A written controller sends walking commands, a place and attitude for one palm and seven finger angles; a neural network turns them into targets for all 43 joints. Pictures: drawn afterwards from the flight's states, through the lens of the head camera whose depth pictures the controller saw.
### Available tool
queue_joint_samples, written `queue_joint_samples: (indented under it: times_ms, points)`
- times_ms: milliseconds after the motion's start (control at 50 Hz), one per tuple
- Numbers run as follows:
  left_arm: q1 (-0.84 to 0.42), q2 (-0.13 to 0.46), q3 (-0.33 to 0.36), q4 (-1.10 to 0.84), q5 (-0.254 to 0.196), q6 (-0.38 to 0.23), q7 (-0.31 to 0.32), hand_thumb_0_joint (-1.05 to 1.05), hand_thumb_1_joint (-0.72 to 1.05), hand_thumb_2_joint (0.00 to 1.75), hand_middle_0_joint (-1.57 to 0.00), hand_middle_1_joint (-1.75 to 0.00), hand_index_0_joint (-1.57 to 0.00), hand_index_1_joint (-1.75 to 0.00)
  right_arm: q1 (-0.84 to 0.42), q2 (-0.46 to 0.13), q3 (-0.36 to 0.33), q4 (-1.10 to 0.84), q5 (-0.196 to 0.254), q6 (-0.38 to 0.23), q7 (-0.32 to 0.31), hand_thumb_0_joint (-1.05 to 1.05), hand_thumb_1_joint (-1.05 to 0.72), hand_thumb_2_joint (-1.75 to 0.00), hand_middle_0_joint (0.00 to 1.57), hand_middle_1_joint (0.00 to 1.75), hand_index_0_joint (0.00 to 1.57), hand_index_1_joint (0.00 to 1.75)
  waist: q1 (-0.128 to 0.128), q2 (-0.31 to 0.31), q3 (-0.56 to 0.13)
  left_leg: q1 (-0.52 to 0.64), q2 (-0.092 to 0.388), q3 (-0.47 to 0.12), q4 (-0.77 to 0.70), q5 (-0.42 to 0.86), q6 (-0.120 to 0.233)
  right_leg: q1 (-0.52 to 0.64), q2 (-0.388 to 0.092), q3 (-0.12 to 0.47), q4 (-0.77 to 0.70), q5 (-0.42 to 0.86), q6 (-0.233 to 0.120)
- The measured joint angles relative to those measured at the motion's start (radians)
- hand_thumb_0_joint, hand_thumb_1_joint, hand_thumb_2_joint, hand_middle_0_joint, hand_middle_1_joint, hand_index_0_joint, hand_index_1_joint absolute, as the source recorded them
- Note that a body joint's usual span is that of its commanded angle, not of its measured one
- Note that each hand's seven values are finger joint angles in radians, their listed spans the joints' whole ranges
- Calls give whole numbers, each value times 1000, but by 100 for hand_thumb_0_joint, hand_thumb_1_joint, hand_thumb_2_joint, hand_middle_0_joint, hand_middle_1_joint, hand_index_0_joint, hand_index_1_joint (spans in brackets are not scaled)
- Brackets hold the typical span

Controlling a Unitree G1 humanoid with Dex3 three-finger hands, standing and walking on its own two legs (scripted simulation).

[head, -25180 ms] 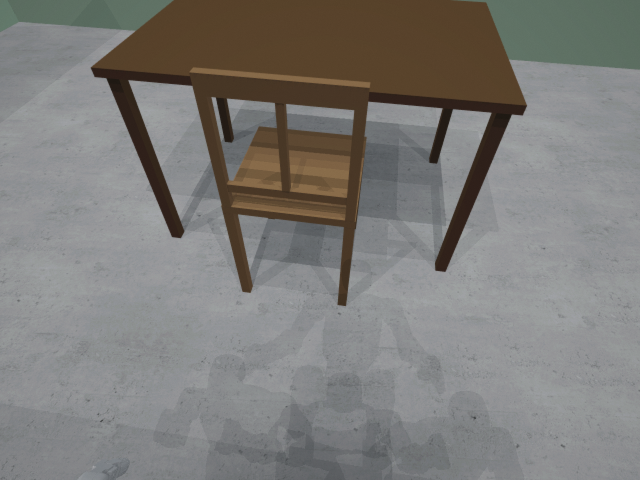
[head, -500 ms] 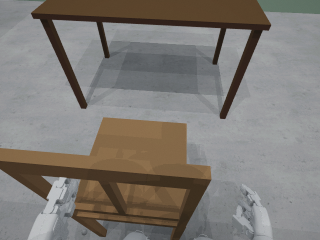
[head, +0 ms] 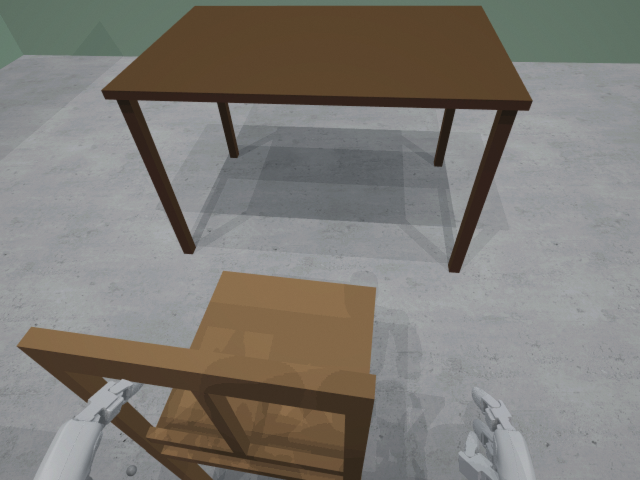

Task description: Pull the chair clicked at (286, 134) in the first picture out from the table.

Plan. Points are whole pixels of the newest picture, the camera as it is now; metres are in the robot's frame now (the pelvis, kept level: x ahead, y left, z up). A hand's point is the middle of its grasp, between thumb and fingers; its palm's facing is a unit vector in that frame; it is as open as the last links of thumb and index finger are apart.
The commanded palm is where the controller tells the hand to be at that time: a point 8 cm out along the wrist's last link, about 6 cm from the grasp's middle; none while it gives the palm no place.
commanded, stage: draw the hand back to the body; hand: left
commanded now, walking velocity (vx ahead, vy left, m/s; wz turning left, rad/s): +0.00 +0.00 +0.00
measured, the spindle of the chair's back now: (225, 420) +0.22 +0.17 -0.09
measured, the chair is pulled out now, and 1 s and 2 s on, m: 0.64 0.64 0.64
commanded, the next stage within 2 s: step back with the hand held close in 0.72 s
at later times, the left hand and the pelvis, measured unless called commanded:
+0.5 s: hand (118, 454) +0.13 +0.23 +0.04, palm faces +0.14 -0.82 -0.55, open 6.7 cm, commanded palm +0.15 +0.29 +0.19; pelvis +0.02 -0.02 +0.01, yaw +2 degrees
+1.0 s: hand (123, 459) +0.13 +0.23 +0.04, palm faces +0.14 -0.84 -0.52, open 6.6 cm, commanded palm +0.12 +0.27 +0.19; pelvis -0.01 -0.04 +0.01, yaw +2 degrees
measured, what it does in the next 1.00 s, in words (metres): stands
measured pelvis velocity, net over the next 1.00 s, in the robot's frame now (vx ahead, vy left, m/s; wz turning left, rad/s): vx -0.01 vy -0.04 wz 0.03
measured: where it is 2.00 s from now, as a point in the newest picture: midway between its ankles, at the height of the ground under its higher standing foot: outside the picture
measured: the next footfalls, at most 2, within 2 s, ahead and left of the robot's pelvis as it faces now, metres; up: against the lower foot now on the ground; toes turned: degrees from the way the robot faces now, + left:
right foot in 1.70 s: -0.13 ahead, -0.12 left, +0.00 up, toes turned +3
left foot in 1.94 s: -0.11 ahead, +0.13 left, +0.00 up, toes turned +4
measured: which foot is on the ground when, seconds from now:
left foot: down 0.00-1.00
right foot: down 0.00-1.00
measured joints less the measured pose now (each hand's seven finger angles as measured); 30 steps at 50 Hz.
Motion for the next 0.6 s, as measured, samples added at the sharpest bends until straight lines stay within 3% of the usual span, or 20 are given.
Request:
queue_joint_samples:
  times_ms: [300,420,600]
  points:
    - [-58,46,24,11,-23,99,20,0,53,71,-16,-22,-42,-30,-29,-40,-15,66,25,-62,20,2,-90,-90,20,30,20,30,44,-1,53,105,-9,-20,-124,39,-13,93,-11,-24,-71,0,-10]
    - [-76,84,24,2,-37,149,27,1,73,81,-19,-27,-45,-33,-26,-36,-14,76,44,-58,31,2,-90,-90,20,30,20,30,50,3,63,114,-14,-26,-128,36,-18,93,-19,-30,-50,-20,-14]
    - [-86,80,36,11,-42,159,32,1,87,88,-21,-29,-43,-35,-18,-31,-7,93,45,-68,48,2,-90,-90,20,30,20,30,51,7,71,113,-13,-29,-128,36,-27,82,-19,-32,-26,-34,-22]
